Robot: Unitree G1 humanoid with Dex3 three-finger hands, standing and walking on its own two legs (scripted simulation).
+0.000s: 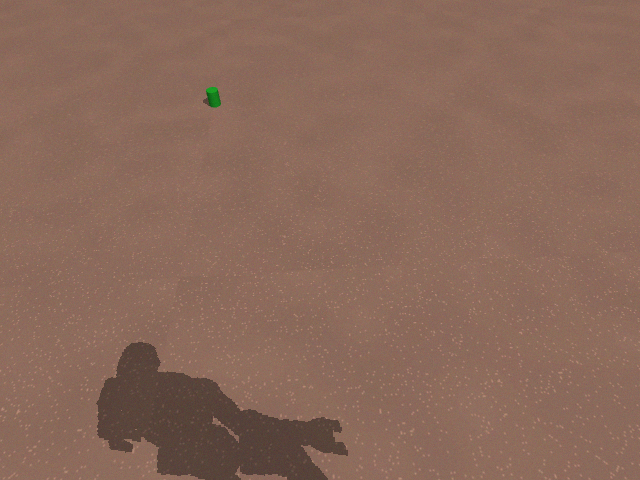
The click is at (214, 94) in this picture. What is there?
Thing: squat round
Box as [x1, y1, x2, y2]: [206, 87, 220, 107]
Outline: 207,88 206,92 210,106 218,106 220,104 217,89 215,87
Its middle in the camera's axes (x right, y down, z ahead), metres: -0.62 -0.84 +2.25
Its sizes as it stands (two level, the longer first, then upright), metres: 0.066 0.066 0.091
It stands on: the floor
